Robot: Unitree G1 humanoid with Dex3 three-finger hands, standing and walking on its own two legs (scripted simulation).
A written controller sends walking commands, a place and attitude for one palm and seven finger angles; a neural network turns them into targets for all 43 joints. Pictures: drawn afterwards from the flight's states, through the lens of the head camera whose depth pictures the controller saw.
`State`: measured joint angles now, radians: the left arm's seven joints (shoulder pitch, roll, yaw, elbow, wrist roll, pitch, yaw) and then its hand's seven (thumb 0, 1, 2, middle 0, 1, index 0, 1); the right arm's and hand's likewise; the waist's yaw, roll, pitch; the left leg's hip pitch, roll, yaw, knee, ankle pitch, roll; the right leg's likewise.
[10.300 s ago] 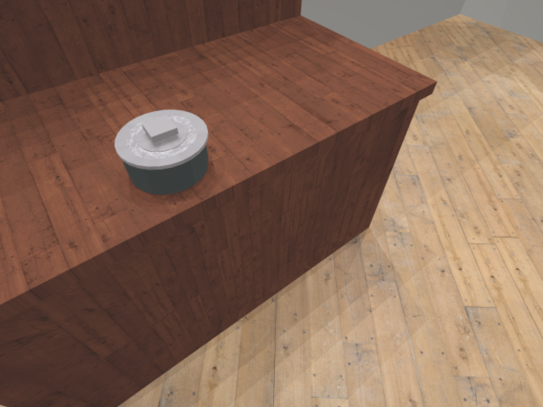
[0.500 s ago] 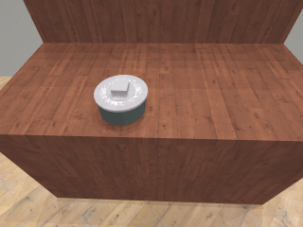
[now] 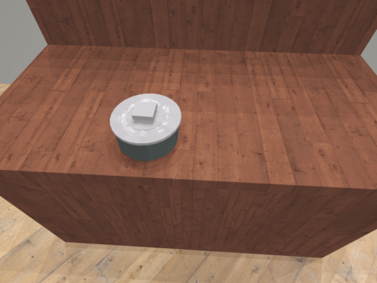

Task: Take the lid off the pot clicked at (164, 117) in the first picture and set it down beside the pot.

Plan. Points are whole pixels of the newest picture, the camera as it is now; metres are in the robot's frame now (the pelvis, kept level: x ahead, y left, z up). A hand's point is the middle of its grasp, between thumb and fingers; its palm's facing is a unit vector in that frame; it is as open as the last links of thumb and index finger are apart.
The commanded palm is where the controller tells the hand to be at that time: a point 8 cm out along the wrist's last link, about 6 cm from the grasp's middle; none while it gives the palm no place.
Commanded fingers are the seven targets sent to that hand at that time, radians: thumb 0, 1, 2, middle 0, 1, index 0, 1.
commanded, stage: look again from close up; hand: left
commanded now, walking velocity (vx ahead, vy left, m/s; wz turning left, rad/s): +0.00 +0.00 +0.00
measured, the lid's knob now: (145, 111) +0.49 +0.14 +0.08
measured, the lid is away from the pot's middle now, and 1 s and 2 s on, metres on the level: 0.00 0.00 0.00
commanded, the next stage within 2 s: lift the closed hand beside the body in 0.30 s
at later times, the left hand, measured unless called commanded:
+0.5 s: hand out of the picture +0.09 +0.20 -0.13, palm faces +0.16 -0.95 -0.27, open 7.3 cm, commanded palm +0.09 +0.24 -0.05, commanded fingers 0.00 0.90 0.90 -0.46 -0.59 -0.46 -0.59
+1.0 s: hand out of the picture +0.12 +0.22 -0.01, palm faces +0.34 -0.87 -0.36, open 3.1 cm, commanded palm +0.07 +0.26 +0.04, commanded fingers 0.00 0.90 0.90 -1.30 -1.50 -1.30 -1.50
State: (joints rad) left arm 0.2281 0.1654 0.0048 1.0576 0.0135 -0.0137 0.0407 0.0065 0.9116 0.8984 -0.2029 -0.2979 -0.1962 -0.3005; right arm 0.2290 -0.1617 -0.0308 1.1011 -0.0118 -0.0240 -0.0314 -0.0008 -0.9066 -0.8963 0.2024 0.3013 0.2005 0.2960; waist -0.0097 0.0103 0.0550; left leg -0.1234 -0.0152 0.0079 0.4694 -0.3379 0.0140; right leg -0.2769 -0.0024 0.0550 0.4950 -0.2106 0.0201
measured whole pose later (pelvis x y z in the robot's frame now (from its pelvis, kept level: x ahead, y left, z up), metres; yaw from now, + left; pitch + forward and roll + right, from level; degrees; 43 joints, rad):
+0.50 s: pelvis +0.00 +0.01 +0.00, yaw +1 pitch -1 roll +1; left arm 0.38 0.18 0.01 0.59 -0.05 0.04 0.12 0.02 0.91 0.90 -0.23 -0.32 -0.22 -0.33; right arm 0.33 -0.16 0.00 1.01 0.00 -0.15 -0.02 0.01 -0.91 -0.90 0.21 0.30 0.20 0.30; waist -0.01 0.00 0.06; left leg -0.09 -0.04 -0.01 0.43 -0.31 0.02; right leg -0.25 -0.03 0.04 0.49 -0.21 0.03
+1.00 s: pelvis +0.01 -0.01 +0.00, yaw +5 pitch +0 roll -1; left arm 0.62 0.22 0.11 -0.09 -0.01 -0.03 0.12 0.02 0.90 0.90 -1.12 -1.30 -1.11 -1.30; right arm 0.14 -0.21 -0.03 0.59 -0.01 -0.13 -0.03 0.00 -0.90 -0.90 0.20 0.30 0.20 0.30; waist 0.06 0.04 0.01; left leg -0.15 0.00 -0.08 0.50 -0.35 0.00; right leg -0.25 0.00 -0.03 0.47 -0.22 0.00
